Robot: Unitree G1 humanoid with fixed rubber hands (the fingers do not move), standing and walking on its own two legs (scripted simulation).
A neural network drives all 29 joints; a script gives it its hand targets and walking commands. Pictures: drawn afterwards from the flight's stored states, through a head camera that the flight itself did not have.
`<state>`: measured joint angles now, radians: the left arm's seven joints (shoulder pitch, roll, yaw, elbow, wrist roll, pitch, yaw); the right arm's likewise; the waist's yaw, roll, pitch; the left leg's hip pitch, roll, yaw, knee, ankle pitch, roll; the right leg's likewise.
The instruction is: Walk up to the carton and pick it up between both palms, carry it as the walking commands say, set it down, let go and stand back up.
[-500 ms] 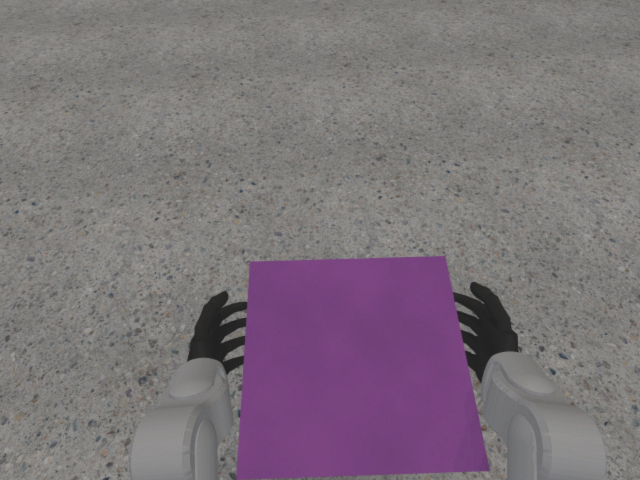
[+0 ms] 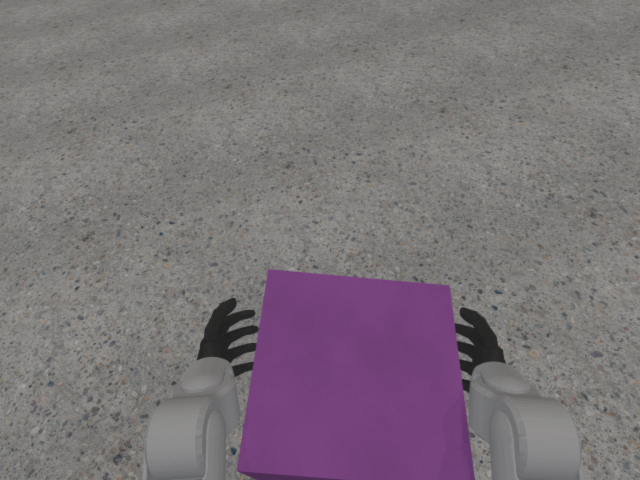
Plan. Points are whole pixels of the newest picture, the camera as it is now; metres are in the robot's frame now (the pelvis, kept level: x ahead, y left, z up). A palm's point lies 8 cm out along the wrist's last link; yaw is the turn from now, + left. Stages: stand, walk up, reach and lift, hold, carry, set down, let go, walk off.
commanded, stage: carry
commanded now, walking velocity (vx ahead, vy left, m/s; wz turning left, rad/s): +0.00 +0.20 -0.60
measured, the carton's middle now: (343, 392) +0.25 +0.01 -0.02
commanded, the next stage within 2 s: none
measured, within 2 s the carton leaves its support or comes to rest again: neither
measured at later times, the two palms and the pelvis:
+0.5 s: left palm (142, 333) +0.27 +0.23 +0.09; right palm (402, 430) +0.17 -0.05 +0.09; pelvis -0.02 +0.17 +0.01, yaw -20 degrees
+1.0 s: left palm (91, 337) +0.28 +0.30 +0.07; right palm (316, 438) +0.17 +0.03 +0.08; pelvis -0.02 +0.27 -0.01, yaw -23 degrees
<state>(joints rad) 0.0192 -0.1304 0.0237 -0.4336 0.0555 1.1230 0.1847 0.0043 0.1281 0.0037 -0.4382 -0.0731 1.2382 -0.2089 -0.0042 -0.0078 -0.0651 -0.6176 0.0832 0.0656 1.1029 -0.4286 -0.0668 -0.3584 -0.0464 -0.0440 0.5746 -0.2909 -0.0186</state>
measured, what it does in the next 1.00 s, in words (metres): steps to the left, turning right: left foot, then right foot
